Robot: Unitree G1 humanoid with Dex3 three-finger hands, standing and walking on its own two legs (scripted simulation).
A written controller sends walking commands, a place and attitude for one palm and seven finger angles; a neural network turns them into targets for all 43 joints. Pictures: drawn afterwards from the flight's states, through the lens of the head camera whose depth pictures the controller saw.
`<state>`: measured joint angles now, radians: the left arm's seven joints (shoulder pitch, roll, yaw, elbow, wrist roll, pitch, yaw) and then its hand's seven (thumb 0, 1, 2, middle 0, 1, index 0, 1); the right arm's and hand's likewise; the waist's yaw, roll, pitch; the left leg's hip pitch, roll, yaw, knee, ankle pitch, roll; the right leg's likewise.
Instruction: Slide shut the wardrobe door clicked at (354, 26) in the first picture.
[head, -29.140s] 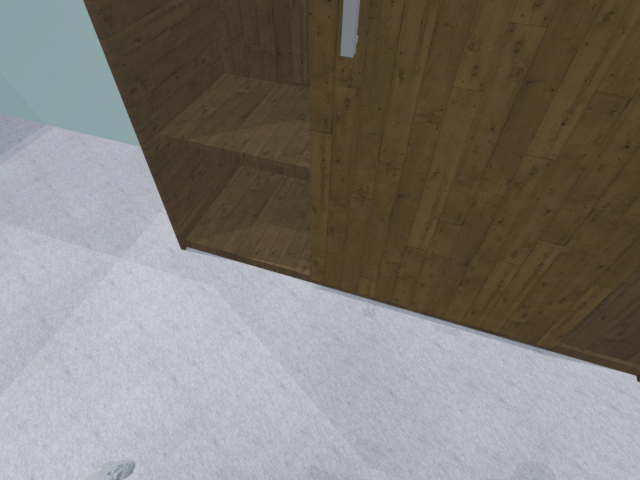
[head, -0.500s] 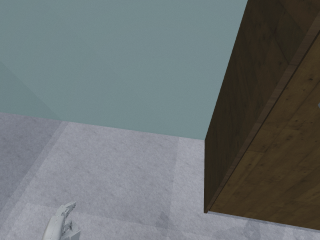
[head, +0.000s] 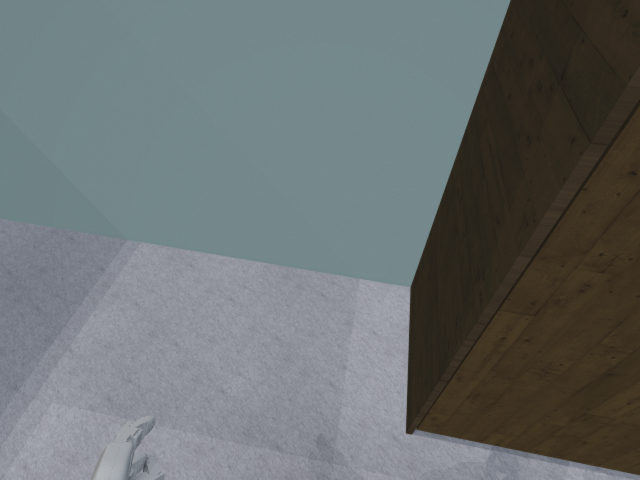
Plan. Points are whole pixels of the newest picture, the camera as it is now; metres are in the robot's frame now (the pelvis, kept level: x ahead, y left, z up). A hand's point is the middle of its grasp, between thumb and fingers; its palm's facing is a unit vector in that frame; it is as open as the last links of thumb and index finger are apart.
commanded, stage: stop walking and hold the door there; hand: right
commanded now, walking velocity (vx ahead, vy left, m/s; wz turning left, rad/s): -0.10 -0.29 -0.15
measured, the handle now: out of the picture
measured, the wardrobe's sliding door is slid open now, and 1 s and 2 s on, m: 0.00 0.00 0.00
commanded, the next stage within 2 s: loosen the grip on the handle in 1.36 s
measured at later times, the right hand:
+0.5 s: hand out of the picture +0.36 -0.34 +0.22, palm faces +0.42 +0.88 -0.21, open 6.1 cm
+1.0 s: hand out of the picture +0.35 -0.33 +0.22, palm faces +0.27 +0.95 -0.13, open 6.2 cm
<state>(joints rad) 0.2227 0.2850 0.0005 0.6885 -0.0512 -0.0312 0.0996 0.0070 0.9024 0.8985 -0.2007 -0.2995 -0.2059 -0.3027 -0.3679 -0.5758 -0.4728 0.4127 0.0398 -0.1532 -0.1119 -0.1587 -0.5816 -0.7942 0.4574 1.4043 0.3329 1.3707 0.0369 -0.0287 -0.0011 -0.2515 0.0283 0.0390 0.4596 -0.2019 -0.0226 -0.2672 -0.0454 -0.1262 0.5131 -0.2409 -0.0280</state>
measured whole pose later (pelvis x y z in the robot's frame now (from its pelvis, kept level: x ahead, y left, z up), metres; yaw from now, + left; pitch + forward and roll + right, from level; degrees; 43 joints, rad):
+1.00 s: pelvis -0.05 -0.15 +0.00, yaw -2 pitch -2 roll +0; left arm 0.13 0.16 -0.07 0.68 -0.03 -0.02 0.06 0.01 0.90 0.90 -0.20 -0.30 -0.21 -0.30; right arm -0.56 -0.30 -0.15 0.22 0.05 -0.09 -0.14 -0.07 -0.65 -0.75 0.33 1.47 0.32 1.38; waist 0.00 -0.02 0.10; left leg -0.23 0.04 0.03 0.49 -0.24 -0.03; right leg -0.24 -0.06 -0.10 0.50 -0.23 0.00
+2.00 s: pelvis -0.06 -0.13 +0.00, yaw -5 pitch -1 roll +0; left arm 0.31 0.25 0.02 0.80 -0.01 -0.08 0.04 0.01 0.90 0.90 -0.20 -0.30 -0.20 -0.30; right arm -0.65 -0.31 -0.18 0.50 0.05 -0.16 -0.11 -0.01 0.49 -0.23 0.50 1.32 0.30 1.26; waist 0.04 0.00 0.02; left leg -0.21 0.03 0.08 0.45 -0.21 0.00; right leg -0.25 -0.06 -0.05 0.46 -0.19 0.02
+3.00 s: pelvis -0.03 -0.14 +0.00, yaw -3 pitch -3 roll +0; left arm 0.27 0.24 0.01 0.75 -0.04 -0.07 0.09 0.01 0.90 0.90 -0.20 -0.30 -0.20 -0.30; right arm -0.37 -0.36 -0.33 0.21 0.15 -0.07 0.02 -0.02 0.55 -0.20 0.29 1.17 0.25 1.16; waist 0.01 -0.03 0.01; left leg -0.14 0.02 0.06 0.43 -0.24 0.00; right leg -0.17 -0.07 -0.07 0.44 -0.22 0.02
